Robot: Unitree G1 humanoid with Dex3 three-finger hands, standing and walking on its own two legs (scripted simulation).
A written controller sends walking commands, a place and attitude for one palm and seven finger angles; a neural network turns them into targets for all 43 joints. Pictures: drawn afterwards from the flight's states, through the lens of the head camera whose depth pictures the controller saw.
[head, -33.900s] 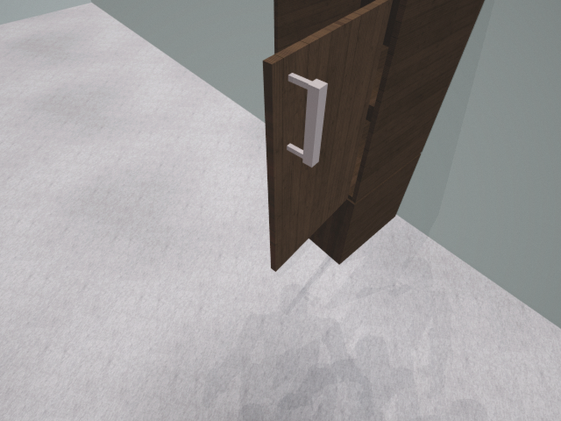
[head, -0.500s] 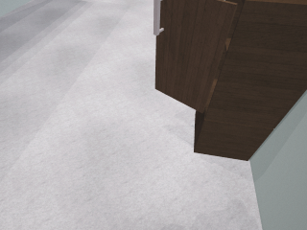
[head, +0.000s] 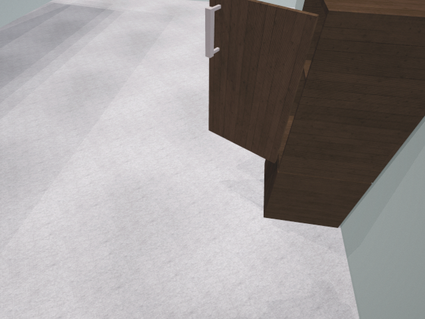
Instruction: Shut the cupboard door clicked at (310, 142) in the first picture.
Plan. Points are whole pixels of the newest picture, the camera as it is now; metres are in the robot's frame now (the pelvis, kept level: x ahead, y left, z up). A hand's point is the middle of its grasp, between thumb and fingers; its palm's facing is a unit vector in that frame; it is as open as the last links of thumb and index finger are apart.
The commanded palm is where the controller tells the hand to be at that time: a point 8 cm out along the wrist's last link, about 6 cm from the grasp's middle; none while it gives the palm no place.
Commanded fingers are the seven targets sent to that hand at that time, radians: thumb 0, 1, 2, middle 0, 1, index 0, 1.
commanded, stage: let the arm hang, fingers relaxed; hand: left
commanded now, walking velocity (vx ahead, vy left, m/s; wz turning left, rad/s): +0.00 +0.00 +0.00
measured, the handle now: (213, 31) +0.96 +0.04 +0.13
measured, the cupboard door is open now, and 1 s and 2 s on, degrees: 62 62 62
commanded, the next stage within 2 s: look to check the result in 0.02 s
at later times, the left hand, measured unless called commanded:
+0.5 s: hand out of the picture +0.06 +0.22 -0.16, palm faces -0.01 -0.95 -0.30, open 7.3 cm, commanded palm none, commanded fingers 0.00 0.90 0.90 -0.20 -0.30 -0.20 -0.30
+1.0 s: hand out of the picture +0.08 +0.20 -0.17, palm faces +0.08 -0.96 -0.28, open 7.3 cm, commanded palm none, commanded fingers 0.00 0.90 0.90 -0.20 -0.30 -0.20 -0.30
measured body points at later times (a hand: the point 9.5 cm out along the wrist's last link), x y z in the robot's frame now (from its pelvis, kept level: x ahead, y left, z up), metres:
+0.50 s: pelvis +0.02 -0.01 +0.00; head +0.03 -0.01 +0.45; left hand +0.06 +0.27 -0.14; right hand +0.07 -0.28 -0.15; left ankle +0.03 +0.09 -0.75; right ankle +0.01 -0.12 -0.75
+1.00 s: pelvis +0.02 -0.01 -0.01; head +0.04 -0.02 +0.44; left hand +0.07 +0.25 -0.15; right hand +0.08 -0.27 -0.16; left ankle +0.03 +0.09 -0.74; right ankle +0.01 -0.12 -0.75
